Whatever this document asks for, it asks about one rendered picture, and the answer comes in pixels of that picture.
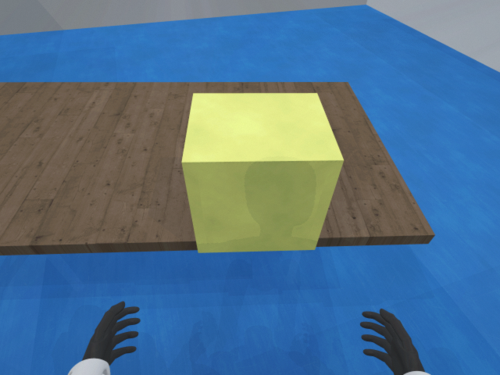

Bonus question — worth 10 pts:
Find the robot left forearm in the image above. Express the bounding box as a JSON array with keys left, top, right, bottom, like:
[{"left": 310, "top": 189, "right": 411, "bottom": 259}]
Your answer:
[{"left": 68, "top": 359, "right": 110, "bottom": 375}]

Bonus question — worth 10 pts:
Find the carton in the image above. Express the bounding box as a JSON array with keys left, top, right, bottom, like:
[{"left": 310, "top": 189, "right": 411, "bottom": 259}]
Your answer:
[{"left": 182, "top": 93, "right": 344, "bottom": 253}]

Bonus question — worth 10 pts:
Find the robot right hand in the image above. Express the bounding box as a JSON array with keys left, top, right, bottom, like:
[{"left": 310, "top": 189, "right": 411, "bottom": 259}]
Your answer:
[{"left": 360, "top": 309, "right": 426, "bottom": 375}]

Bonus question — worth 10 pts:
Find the robot left hand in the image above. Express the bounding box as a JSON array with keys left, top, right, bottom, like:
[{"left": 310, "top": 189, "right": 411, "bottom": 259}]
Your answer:
[{"left": 82, "top": 302, "right": 141, "bottom": 365}]

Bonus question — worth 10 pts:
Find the table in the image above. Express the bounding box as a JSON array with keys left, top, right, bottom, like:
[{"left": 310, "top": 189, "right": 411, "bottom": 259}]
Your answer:
[{"left": 0, "top": 82, "right": 435, "bottom": 255}]

